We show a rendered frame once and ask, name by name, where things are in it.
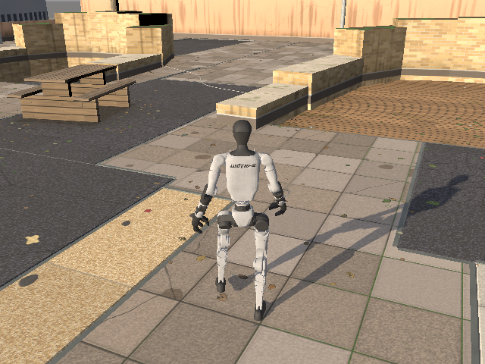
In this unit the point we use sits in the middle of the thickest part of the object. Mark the humanoid robot torso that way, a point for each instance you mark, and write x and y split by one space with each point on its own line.
242 177

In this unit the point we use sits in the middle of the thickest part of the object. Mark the right robot forearm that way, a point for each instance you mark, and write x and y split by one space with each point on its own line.
279 196

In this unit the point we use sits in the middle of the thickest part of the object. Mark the left robot thigh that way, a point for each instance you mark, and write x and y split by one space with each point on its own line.
224 222

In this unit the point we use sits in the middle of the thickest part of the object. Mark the right robot hand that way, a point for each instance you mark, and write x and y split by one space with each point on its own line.
275 205

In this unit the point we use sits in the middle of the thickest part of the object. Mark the right robot upper arm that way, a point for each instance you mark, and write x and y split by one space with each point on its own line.
270 171

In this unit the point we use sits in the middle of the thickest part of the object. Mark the left robot hand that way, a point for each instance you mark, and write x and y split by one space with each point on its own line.
196 222

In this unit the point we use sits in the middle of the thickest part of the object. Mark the left robot forearm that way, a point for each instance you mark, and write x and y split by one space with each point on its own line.
203 203

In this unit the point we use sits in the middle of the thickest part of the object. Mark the left robot upper arm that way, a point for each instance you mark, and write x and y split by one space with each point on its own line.
214 173

